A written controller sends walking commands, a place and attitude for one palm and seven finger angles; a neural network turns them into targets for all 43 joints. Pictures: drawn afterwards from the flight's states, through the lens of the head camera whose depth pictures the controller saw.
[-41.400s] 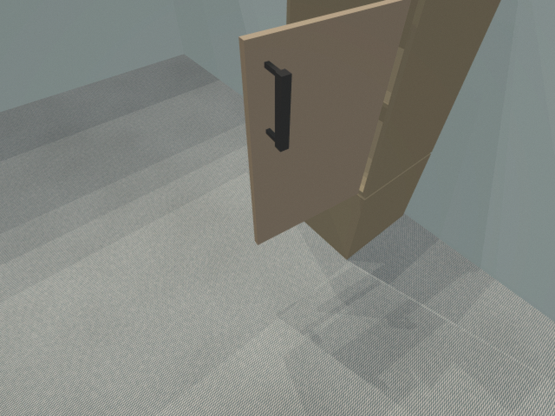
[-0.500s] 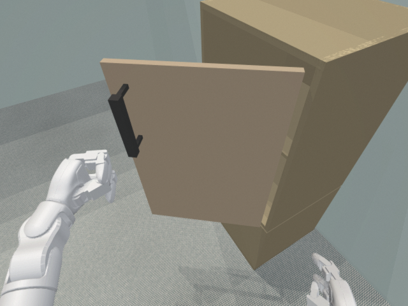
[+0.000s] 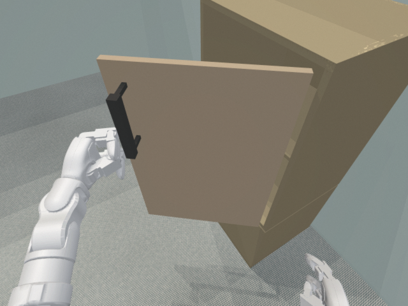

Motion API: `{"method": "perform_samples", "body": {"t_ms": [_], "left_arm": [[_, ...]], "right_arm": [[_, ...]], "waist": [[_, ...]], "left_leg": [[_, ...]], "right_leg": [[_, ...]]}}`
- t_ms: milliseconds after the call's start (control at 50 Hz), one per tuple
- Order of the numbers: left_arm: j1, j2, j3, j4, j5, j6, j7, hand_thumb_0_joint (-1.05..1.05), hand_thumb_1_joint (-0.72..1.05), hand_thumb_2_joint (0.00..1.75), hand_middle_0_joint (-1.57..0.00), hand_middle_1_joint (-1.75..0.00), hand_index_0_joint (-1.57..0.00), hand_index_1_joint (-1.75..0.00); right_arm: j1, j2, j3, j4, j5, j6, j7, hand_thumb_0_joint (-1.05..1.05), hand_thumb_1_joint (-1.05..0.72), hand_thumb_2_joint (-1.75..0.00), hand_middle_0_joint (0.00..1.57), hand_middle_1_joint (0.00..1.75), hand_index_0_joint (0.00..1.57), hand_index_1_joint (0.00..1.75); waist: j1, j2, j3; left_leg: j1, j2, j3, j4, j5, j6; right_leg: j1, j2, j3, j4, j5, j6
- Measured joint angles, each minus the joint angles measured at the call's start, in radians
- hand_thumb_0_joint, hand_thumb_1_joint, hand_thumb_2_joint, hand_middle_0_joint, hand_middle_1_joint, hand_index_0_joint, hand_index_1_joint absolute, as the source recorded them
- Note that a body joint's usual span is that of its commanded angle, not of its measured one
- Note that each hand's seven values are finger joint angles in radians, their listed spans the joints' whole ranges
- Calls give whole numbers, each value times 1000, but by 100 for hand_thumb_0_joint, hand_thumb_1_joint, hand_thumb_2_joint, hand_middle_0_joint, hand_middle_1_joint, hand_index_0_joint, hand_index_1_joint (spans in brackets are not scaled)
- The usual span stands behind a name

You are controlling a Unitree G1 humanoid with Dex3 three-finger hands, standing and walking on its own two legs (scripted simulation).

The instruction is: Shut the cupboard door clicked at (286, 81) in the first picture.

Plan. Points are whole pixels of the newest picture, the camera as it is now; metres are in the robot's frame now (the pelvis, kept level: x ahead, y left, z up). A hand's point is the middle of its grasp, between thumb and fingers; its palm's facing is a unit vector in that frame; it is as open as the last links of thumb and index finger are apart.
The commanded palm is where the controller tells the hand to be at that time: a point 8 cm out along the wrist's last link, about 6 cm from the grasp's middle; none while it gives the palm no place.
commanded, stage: bring the fist close to the handle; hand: left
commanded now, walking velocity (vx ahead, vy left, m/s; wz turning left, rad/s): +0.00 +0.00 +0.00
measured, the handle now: (127, 122) +0.45 +0.20 +0.13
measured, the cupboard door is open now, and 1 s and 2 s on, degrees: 51 49 34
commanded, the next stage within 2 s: push the door shut along its arc in 0.46 s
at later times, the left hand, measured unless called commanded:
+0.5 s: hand (125, 155) +0.35 +0.17 +0.14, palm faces -0.05 -1.00 -0.05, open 3.1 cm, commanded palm +0.32 +0.22 +0.13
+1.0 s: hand (133, 140) +0.38 +0.16 +0.14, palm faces -0.15 -0.99 -0.05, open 3.1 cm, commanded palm +0.37 +0.21 +0.13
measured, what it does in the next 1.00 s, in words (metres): stands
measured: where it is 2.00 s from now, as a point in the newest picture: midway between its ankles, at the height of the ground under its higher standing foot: outside the picture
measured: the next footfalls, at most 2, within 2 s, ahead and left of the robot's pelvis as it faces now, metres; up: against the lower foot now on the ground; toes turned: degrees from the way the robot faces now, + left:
none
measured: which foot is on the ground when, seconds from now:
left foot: down 0.00-1.00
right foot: down 0.00-1.00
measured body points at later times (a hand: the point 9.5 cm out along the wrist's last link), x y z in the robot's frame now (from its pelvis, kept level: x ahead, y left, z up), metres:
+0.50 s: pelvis +0.00 +0.00 +0.00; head +0.00 -0.01 +0.45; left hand +0.34 +0.22 +0.14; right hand +0.16 -0.24 -0.09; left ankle -0.01 +0.09 -0.73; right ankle -0.01 -0.11 -0.73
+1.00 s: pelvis -0.01 -0.01 +0.00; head +0.01 -0.02 +0.45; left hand +0.38 +0.22 +0.15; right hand +0.12 -0.27 -0.10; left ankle -0.01 +0.09 -0.73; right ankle -0.01 -0.11 -0.73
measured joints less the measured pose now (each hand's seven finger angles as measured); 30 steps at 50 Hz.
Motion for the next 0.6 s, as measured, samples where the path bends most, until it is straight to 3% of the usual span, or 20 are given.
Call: {"method": "perform_samples", "body": {"t_ms": [140,240,360,600], "left_arm": [[-86,8,-8,78,9,9,2,2,90,90,-130,-150,-130,-150],[-52,-10,-9,71,2,11,-4,2,90,90,-130,-150,-129,-150],[2,-27,-17,18,19,-3,33,2,90,90,-130,-150,-129,-150],[-41,-21,-32,45,16,8,32,2,90,90,-130,-150,-130,-150]], "right_arm": [[18,-6,-2,7,2,28,6,1,-90,-90,21,30,20,30],[35,-12,-10,4,3,48,12,1,-90,-90,21,30,20,30],[41,-11,-17,-2,-2,57,14,1,-90,-90,21,30,20,30],[10,-10,-12,-2,3,70,10,1,-90,-90,21,30,20,30]], "waist": [[-7,9,-6],[-14,14,-18],[-11,8,-9],[-9,15,-12]], "left_leg": [[-4,-2,2,-7,2,4],[1,-3,14,-15,0,8],[12,-1,16,-16,-1,6],[19,0,3,-24,9,0]], "right_leg": [[-2,-1,3,-13,7,4],[-4,-3,14,-14,5,8],[5,-1,17,-13,3,7],[17,1,4,-23,10,0]]}}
